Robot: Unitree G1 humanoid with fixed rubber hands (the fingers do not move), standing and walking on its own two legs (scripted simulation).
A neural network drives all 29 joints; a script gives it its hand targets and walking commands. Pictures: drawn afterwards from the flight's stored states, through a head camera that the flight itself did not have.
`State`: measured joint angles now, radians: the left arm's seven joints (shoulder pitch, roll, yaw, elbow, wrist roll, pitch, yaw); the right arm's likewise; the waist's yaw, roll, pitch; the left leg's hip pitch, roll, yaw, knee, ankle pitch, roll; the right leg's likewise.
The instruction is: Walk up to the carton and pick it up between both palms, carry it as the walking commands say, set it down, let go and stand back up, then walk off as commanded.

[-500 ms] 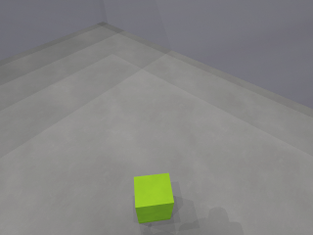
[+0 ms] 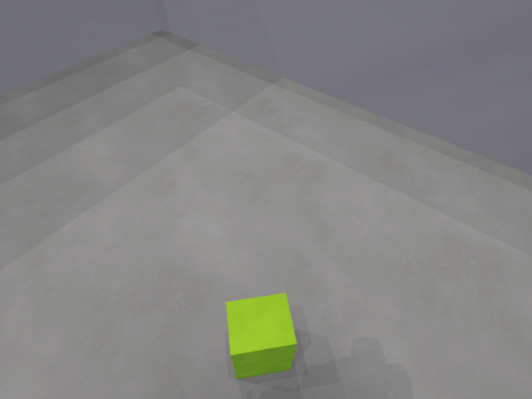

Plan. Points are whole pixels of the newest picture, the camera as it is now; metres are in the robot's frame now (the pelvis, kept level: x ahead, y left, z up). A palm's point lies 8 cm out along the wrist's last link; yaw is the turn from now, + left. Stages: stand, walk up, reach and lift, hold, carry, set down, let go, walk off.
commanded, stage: walk up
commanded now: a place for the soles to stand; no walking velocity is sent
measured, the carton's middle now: (260, 338) +0.40 +0.02 -0.62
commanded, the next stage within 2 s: reach and lift in 1.64 s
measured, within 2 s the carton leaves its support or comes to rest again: neither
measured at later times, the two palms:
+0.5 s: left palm out of the picture +0.07 +0.23 -0.13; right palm out of the picture +0.00 -0.28 -0.14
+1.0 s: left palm out of the picture +0.06 +0.23 -0.13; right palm out of the picture +0.01 -0.29 -0.14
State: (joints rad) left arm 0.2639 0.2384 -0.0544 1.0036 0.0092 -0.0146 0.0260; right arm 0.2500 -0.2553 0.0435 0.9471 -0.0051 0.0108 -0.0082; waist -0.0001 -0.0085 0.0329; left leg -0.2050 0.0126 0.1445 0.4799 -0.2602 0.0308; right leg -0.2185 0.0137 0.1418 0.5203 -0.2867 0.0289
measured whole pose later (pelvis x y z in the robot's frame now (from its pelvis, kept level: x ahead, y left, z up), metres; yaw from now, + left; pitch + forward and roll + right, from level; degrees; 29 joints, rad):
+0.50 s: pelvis +0.01 -0.02 +0.00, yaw -4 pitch -1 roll +1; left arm 0.25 0.26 -0.06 1.00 0.01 -0.01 0.02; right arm 0.28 -0.28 0.05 1.03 -0.01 0.02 -0.01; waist -0.02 0.00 0.03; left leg -0.17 0.06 0.19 0.47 -0.27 -0.01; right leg -0.22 0.07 0.19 0.52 -0.28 0.00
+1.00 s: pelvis +0.01 -0.03 +0.00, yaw -6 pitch -2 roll +1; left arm 0.29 0.27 -0.05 1.00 0.01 0.00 0.02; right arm 0.27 -0.28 0.04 1.00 -0.03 0.03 -0.01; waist 0.00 0.00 0.04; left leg -0.14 0.09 0.23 0.48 -0.30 -0.02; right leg -0.21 0.08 0.20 0.56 -0.31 -0.02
